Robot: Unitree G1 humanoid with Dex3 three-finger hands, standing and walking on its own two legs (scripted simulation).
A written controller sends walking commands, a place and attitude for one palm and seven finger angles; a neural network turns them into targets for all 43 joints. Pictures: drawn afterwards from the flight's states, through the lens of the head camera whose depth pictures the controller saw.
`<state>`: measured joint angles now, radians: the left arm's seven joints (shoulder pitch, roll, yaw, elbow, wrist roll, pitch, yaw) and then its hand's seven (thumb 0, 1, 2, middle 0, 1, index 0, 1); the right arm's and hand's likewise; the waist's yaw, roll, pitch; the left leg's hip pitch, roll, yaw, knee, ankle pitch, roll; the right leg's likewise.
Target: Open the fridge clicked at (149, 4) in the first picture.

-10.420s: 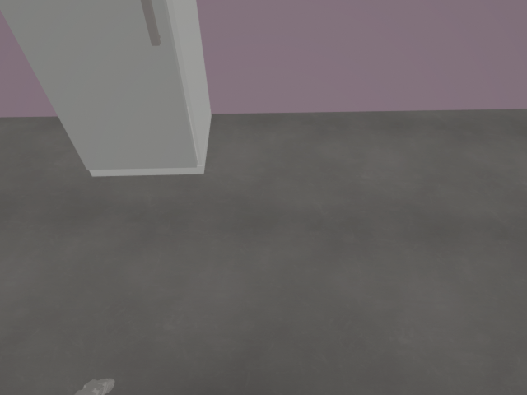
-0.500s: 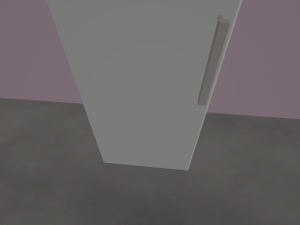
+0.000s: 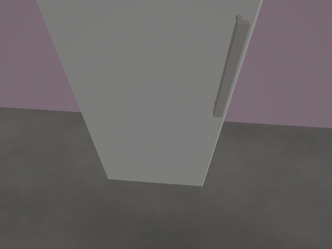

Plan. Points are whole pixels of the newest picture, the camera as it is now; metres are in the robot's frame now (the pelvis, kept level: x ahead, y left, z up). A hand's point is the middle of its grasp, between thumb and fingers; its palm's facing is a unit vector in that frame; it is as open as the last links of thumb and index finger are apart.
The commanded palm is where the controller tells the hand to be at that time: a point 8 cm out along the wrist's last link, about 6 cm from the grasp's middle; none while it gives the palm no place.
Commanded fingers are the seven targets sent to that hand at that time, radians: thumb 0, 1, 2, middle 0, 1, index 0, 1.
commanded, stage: look again from close up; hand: right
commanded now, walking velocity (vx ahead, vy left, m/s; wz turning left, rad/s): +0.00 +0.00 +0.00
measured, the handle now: (226, 72) +0.58 -0.15 +0.14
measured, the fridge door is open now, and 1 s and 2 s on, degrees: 0 0 0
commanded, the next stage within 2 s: shuffle to correct the standing spot in 1.86 s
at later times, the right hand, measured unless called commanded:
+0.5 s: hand out of the picture +0.11 -0.22 -0.15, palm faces -0.02 +0.94 -0.33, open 7.4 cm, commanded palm none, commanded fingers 0.00 -0.90 -0.90 0.20 0.30 0.20 0.30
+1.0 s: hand out of the picture +0.08 -0.22 -0.15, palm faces -0.03 +0.95 -0.31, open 7.4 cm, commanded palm none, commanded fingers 0.00 -0.90 -0.90 0.20 0.30 0.20 0.30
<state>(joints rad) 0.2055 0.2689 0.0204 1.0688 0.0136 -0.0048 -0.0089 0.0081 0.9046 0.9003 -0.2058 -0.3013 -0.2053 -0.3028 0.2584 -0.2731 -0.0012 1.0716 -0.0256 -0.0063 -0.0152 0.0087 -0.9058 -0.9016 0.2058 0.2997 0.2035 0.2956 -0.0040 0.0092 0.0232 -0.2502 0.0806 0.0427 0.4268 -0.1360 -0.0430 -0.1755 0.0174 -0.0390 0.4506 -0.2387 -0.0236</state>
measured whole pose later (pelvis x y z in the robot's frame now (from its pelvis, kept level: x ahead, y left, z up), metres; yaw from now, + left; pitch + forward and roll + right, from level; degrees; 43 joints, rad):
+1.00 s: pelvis +0.02 +0.02 +0.01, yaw +0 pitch -2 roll +0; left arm 0.17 0.32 0.00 1.13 0.01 -0.01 -0.01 0.01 0.90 0.90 -0.21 -0.30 -0.20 -0.30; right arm 0.17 -0.32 0.00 1.09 -0.01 -0.01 -0.01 0.01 -0.90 -0.90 0.21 0.30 0.20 0.30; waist 0.01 0.01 0.04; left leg -0.16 0.04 0.06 0.33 -0.13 -0.02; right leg -0.08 -0.02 -0.03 0.34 -0.22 0.01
